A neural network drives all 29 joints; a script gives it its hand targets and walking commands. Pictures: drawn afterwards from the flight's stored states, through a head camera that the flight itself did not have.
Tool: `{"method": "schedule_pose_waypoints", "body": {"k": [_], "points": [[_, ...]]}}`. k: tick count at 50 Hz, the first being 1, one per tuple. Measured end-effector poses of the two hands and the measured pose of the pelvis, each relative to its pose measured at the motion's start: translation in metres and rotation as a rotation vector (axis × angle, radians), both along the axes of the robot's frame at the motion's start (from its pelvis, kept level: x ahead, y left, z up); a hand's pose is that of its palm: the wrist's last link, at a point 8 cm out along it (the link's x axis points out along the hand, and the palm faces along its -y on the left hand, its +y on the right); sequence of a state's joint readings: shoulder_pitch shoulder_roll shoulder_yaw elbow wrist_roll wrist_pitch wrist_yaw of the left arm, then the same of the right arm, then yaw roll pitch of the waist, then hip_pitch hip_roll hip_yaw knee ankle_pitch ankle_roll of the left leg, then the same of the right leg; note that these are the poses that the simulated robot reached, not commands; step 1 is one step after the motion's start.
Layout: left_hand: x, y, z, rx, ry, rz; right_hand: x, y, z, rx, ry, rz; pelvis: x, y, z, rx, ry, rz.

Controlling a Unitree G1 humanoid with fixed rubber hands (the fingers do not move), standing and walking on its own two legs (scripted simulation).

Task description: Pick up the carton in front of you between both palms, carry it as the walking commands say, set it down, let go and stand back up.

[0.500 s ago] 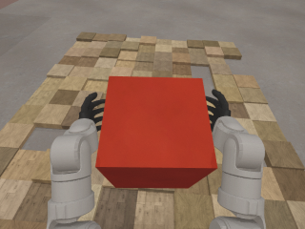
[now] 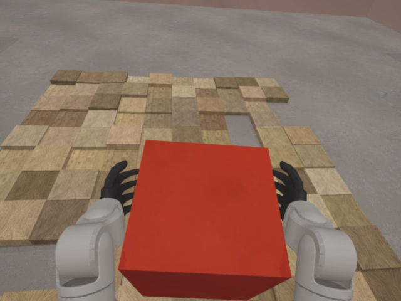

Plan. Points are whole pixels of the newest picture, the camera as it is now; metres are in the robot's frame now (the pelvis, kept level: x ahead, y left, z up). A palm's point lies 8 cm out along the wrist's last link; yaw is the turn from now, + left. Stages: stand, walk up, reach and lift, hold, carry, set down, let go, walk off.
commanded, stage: carry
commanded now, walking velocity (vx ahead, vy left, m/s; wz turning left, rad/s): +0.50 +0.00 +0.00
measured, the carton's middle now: (200, 227) +0.26 +0.00 +0.06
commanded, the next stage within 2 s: none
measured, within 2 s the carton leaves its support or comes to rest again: neither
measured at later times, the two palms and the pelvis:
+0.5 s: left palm (99, 98) +0.60 +0.26 +0.12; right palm (210, 92) +0.67 -0.04 +0.12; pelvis +0.31 +0.05 +0.02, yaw +6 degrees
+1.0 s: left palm (88, 79) +0.81 +0.36 +0.07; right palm (175, 73) +0.87 +0.07 +0.07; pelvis +0.52 +0.15 -0.01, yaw +9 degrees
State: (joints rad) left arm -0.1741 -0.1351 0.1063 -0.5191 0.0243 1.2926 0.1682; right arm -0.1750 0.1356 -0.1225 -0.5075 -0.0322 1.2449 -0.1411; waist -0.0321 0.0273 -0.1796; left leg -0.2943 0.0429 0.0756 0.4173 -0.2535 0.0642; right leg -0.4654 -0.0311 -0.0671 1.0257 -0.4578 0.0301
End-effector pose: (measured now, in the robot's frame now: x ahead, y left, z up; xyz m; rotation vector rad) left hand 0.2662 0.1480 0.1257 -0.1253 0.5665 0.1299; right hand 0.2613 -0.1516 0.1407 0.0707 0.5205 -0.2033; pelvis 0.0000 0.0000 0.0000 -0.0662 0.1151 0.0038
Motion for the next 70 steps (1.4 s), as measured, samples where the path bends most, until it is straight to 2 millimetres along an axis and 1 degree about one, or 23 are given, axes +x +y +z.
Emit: {"method": "schedule_pose_waypoints", "body": {"k": [3,5,9,11,15,19,21,23,25,27,29,32,34,37,39,44,48,51,56,60,65,67,70], "points": [[0.041,-0.007,-0.009,-0.013,0.041,-0.061,0.024,-0.006,-0.004,-0.021,0.041,-0.057,0.035,0.005,0.003,-0.016,0.010,0.037],[0.065,-0.005,-0.013,-0.010,0.046,-0.059,0.050,-0.004,-0.006,-0.015,0.047,-0.055,0.059,0.007,0.003,-0.021,0.014,0.049],[0.115,0.009,-0.018,0.013,0.024,-0.001,0.120,0.009,-0.014,0.021,0.024,-0.004,0.112,0.008,-0.005,-0.010,0.007,0.065],[0.143,0.017,-0.020,0.043,0.023,0.030,0.158,0.017,-0.023,0.049,0.022,0.028,0.141,0.010,-0.009,-0.030,0.001,0.085],[0.190,0.044,-0.024,0.059,0.096,0.137,0.233,0.046,-0.039,0.041,0.096,0.147,0.190,0.013,-0.002,-0.025,-0.007,0.119],[0.228,0.079,-0.023,0.043,0.113,0.254,0.306,0.088,-0.033,0.055,0.109,0.240,0.231,0.021,0.009,0.012,-0.017,0.105],[0.255,0.093,-0.017,0.050,0.103,0.270,0.339,0.102,-0.027,0.071,0.099,0.232,0.255,0.028,0.014,0.024,-0.020,0.096],[0.290,0.104,-0.011,0.069,0.091,0.258,0.372,0.110,-0.023,0.067,0.085,0.193,0.281,0.038,0.017,0.032,-0.023,0.094],[0.333,0.113,-0.004,0.083,0.071,0.228,0.404,0.113,-0.019,0.045,0.065,0.149,0.309,0.051,0.016,0.037,-0.027,0.096],[0.379,0.118,-0.001,0.085,0.044,0.183,0.435,0.114,-0.016,0.012,0.037,0.107,0.337,0.066,0.010,0.046,-0.035,0.097],[0.424,0.120,-0.002,0.070,0.002,0.132,0.464,0.115,-0.014,0.002,-0.005,0.068,0.368,0.085,-0.003,0.037,-0.056,0.100],[0.486,0.123,-0.014,0.049,-0.057,0.061,0.500,0.119,-0.023,0.015,-0.061,0.024,0.410,0.111,-0.034,-0.004,-0.058,0.082],[0.510,0.130,-0.032,0.019,-0.010,0.057,0.515,0.126,-0.037,0.015,-0.016,0.026,0.428,0.118,-0.036,0.023,-0.038,0.109],[0.526,0.145,-0.057,-0.007,0.088,0.093,0.538,0.140,-0.056,0.011,0.078,0.027,0.447,0.128,-0.029,0.023,-0.032,0.127],[0.532,0.158,-0.063,-0.018,0.103,0.130,0.556,0.154,-0.061,0.034,0.094,0.043,0.458,0.133,-0.024,0.012,-0.022,0.130],[0.542,0.191,-0.064,-0.034,0.073,0.211,0.595,0.193,-0.066,0.081,0.070,0.124,0.486,0.141,-0.019,0.007,0.003,0.144],[0.539,0.209,-0.063,-0.029,0.095,0.259,0.608,0.215,-0.072,0.111,0.099,0.171,0.513,0.147,-0.012,-0.011,0.009,0.161],[0.543,0.217,-0.054,-0.027,0.089,0.279,0.617,0.225,-0.063,0.108,0.091,0.197,0.530,0.149,-0.006,0.007,0.003,0.156],[0.570,0.215,-0.024,0.017,0.026,0.238,0.636,0.220,-0.037,0.087,0.022,0.199,0.547,0.153,0.002,0.024,-0.006,0.159],[0.587,0.206,-0.007,0.049,0.028,0.192,0.641,0.210,-0.027,0.068,0.021,0.180,0.563,0.157,0.009,0.019,-0.013,0.146],[0.608,0.195,-0.008,0.007,0.012,0.141,0.647,0.197,-0.016,0.039,0.003,0.121,0.581,0.162,0.001,0.029,-0.021,0.117],[0.615,0.192,-0.014,0.025,0.022,0.114,0.649,0.192,-0.021,0.038,0.014,0.104,0.580,0.164,-0.004,0.020,-0.021,0.138],[0.615,0.190,-0.029,0.037,0.065,0.115,0.648,0.190,-0.039,0.040,0.058,0.102,0.577,0.163,-0.010,0.024,-0.039,0.153]]}}
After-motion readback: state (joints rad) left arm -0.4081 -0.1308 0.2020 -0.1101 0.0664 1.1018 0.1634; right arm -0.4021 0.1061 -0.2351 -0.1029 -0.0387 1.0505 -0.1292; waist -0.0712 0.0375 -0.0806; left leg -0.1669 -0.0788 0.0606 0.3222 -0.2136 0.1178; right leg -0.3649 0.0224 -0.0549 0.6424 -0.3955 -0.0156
